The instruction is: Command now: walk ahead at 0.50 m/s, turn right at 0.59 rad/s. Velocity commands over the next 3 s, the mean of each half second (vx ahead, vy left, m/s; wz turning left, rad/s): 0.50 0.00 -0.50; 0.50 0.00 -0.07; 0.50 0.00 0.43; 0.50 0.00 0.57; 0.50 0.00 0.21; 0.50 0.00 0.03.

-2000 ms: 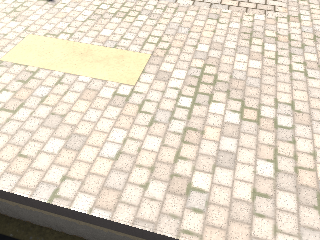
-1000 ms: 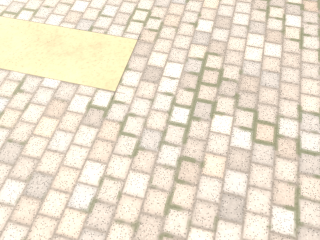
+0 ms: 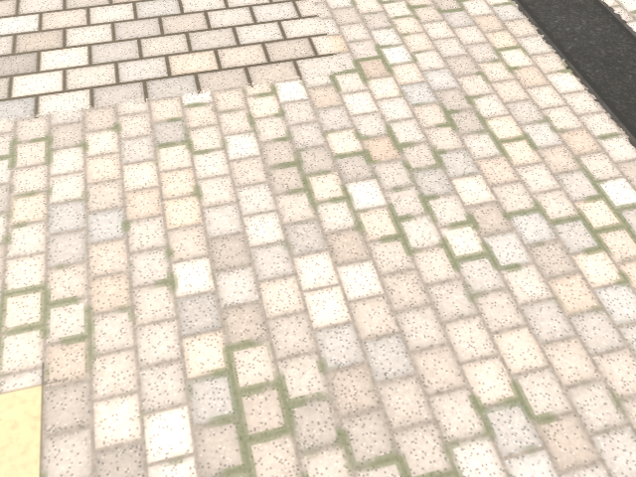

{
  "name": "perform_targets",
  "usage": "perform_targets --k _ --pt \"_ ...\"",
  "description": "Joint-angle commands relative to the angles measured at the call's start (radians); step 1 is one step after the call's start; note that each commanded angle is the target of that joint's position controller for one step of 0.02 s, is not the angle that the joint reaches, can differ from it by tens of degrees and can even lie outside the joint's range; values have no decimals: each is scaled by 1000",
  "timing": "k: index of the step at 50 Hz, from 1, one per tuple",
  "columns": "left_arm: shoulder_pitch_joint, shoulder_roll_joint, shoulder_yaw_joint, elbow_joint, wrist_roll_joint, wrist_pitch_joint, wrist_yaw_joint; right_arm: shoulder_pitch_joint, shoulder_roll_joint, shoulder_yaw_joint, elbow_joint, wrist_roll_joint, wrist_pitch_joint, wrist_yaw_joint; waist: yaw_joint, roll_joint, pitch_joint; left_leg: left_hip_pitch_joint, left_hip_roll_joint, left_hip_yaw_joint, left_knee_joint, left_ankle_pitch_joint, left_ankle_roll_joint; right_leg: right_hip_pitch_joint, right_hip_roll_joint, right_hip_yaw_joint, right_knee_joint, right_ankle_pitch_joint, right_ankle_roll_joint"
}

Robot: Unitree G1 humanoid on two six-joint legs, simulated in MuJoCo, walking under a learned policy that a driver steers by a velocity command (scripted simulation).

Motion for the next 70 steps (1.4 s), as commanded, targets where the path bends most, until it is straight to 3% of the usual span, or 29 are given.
perform_targets --k 1,3,6,9,13,16,18,19,20,21,22,23,25,30,35,39,42,44,45,46,47,48,49,51,55,61,65,68,70 --pt "38 106 17 -63 -12 -42 12 55 -101 -19 -74 -27 25 15 -30 69 -78 -157 52 -29 -104 -3 -32 146 -309 372 -231 389 -163" --pt "86 136 22 -51 -8 -49 10 5 -82 -10 -97 -28 45 22 -17 34 -59 -188 54 1 -190 37 -49 115 -284 348 -247 414 -148" --pt "141 129 18 -50 -13 -45 7 -125 -92 -6 -143 -24 57 28 28 -12 -36 -245 47 17 -359 185 -58 137 -247 334 -242 419 -90" --pt "209 143 23 -40 -10 -37 9 -235 -93 3 -178 -18 57 34 79 -43 -41 -256 11 16 -499 281 -48 205 -240 349 -210 436 -46" --pt "264 156 25 -38 6 -25 23 -348 -102 10 -224 -6 40 35 126 -62 -38 -267 -36 15 -626 286 -32 321 -261 401 -140 505 -44" --pt "210 171 29 -49 8 -28 31 -279 -122 8 -215 -5 26 31 76 -75 -56 -96 -65 4 -740 247 11 312 -279 414 -77 560 -12" --pt "182 172 24 -43 4 -40 21 -80 -161 -14 -151 -5 14 12 -21 -57 -141 208 -107 36 -814 221 58 256 -236 371 116 718 30" --pt "178 143 14 -48 -2 -49 14 60 -199 -27 -126 -17 2 -1 -88 -24 -224 430 -7 -51 -830 195 100 144 -192 337 312 572 51" --pt "228 51 -10 -76 -20 -57 13 194 -276 -45 -121 -40 0 -14 -105 126 -368 670 263 -386 -841 76 173 -52 -102 239 612 119 84" --pt "324 78 -5 -74 -18 -51 14 180 -313 -61 -90 -20 17 -1 -39 307 -414 706 381 -789 -980 54 285 -235 -7 183 788 -333 105" --pt "262 118 -2 -47 15 -36 19 81 -214 -45 -113 -3 26 9 -16 110 -235 557 338 -705 -1003 -87 277 -308 -85 207 843 -254 105" --pt "167 109 -6 -59 24 -35 9 25 -143 -27 -115 4 24 14 -20 26 -123 430 278 -550 -1023 -72 254 -304 -110 201 804 -189 108" --pt "116 84 -11 -74 31 -25 -7 14 -114 -16 -83 0 14 15 10 59 -49 305 189 -357 -1062 116 209 -271 -159 188 697 -156 110" --pt "64 58 -24 -84 38 -7 -23 84 -144 -25 -17 17 -22 31 28 101 -43 282 152 -199 -1124 329 223 -298 -187 140 588 -77 131" --pt "-157 14 -55 -144 30 -18 -36 150 -147 -26 27 22 -15 35 -26 96 -8 288 97 -79 -1165 351 198 -298 -235 46 300 106 156" --pt "-250 23 -59 -168 23 -24 -32 219 -177 -33 62 17 -10 32 -55 94 -10 348 128 -68 -1118 440 183 -227 -211 4 160 104 142" --pt "-231 43 -51 -167 26 -30 -23 219 -196 -37 78 13 2 24 -33 99 -17 408 162 -75 -1036 560 167 -150 -183 -7 87 16 104" --pt "-22 74 -31 -93 45 -47 -8 219 -182 -31 88 20 9 20 59 45 -126 366 101 -6 -769 717 132 145 -147 -10 -16 19 60" --pt "157 141 -11 -64 67 -56 6 200 -141 -16 54 26 7 21 136 -51 -254 191 54 26 -499 476 107 399 -346 206 -47 -93 5" --pt "205 247 16 -57 64 -49 15 292 -35 9 18 44 7 23 101 -284 -354 -153 -112 88 -176 -169 69 631 -621 640 -148 -164 -107" --pt "176 188 10 -58 27 -38 17 231 -161 -23 42 15 21 10 114 -124 -283 -240 -83 -23 -82 -188 83 529 -599 673 -192 -216 -103" --pt "93 127 -10 -60 21 -40 15 168 -155 -27 28 17 20 16 75 -81 -148 -247 -38 -53 -94 -96 92 406 -544 509 -209 -169 -70" --pt "46 78 -22 -57 21 -49 11 148 -130 -22 30 23 20 23 49 -69 -91 -208 -8 -51 -143 -30 89 303 -494 392 -247 -73 -36" --pt "18 36 -34 -42 16 -65 15 170 -112 -23 55 3 44 35 5 -101 -45 -135 14 -44 -194 23 69 196 -423 240 -296 35 21" --pt "59 56 -24 -6 6 -93 17 109 -81 -26 45 -1 69 55 -13 -66 -23 -194 18 -32 -204 133 49 194 -410 105 -337 205 24" --pt "118 48 -24 44 7 -91 22 -97 -54 -11 -21 -1 67 70 18 -57 27 -253 14 30 -441 325 37 229 -379 -59 -336 335 40" --pt "189 69 -20 87 9 -82 33 -220 -47 3 -71 -6 65 81 53 -51 50 -221 -10 116 -607 322 79 324 -407 -121 -299 472 54" --pt "188 99 -15 103 14 -68 45 -200 -65 -3 -78 -9 66 76 27 -74 12 -129 -75 170 -659 203 136 410 -423 -170 -163 829 72" --pt "171 132 -7 105 19 -52 51 -81 -94 -18 -51 -11 64 64 -32 -98 -67 14 -142 190 -674 91 187 431 -432 -189 55 1041 69"
Next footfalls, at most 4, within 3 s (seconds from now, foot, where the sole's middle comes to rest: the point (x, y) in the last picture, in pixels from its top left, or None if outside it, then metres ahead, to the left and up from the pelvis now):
0.38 left None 0.41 0.11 -0.77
0.90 right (401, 415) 0.59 -0.16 -0.77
1.44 left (341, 290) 0.90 -0.04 -0.77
1.94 right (386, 195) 1.22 -0.17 -0.77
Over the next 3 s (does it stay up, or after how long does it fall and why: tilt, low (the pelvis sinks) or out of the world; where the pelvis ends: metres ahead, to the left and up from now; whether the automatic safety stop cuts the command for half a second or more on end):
stays up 1.54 0.09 -0.01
